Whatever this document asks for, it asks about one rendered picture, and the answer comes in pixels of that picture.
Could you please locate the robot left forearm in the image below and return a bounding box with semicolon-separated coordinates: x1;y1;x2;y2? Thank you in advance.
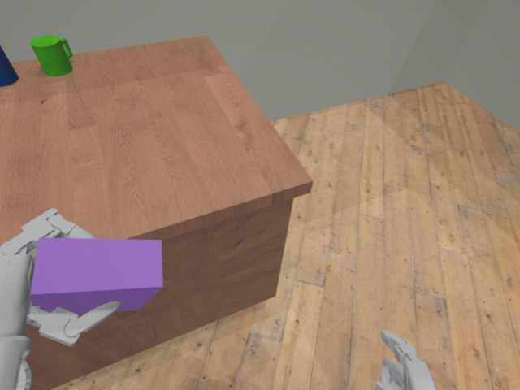
0;336;33;390

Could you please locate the sponge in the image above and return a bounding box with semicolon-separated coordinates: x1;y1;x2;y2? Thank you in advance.
30;237;163;315

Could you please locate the robot right hand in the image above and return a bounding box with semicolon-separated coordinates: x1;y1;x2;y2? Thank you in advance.
376;330;438;390

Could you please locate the table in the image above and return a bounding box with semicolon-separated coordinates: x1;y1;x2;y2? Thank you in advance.
0;36;313;390

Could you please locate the robot left hand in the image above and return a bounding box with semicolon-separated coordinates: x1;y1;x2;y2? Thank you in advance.
0;208;122;347

